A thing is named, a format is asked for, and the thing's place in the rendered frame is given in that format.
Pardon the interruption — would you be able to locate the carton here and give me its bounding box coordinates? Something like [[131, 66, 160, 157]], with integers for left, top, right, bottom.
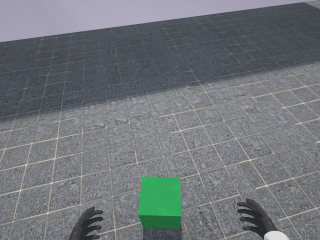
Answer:
[[138, 176, 182, 229]]

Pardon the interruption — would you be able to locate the robot right hand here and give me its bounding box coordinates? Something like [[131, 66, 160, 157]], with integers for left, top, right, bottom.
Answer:
[[237, 198, 278, 240]]

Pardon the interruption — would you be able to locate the robot left hand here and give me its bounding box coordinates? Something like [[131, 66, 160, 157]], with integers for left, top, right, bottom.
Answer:
[[68, 206, 104, 240]]

